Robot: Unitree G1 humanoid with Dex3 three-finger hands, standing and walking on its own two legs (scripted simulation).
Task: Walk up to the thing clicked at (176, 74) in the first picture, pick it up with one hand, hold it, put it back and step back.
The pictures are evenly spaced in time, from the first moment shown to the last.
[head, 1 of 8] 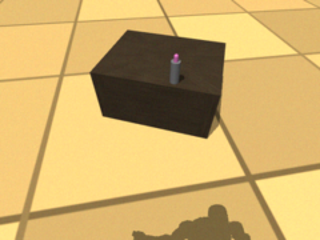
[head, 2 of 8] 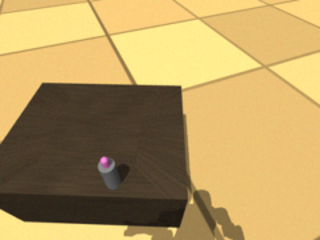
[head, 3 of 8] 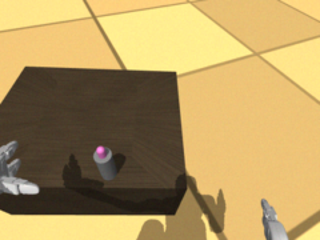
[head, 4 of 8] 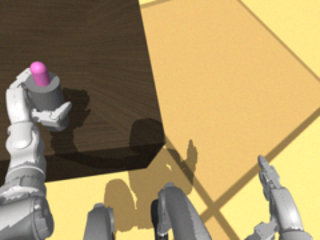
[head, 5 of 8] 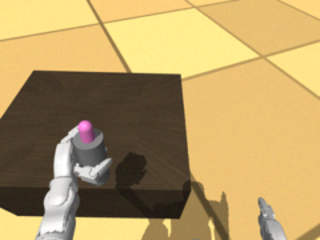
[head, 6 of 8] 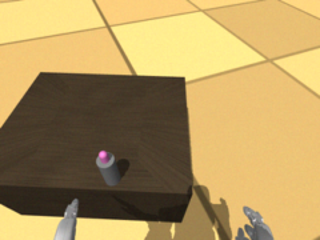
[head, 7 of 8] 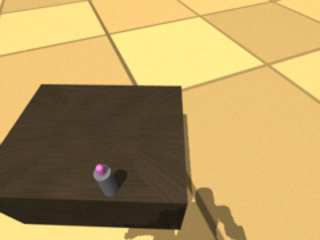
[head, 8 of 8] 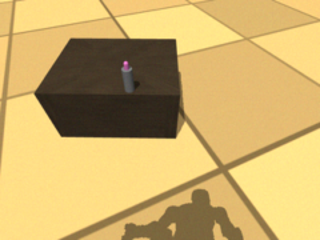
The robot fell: no
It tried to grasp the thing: yes
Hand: left
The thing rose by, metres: 0.25
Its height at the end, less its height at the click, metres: +0.00
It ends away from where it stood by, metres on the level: 0.01
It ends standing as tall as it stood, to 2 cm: yes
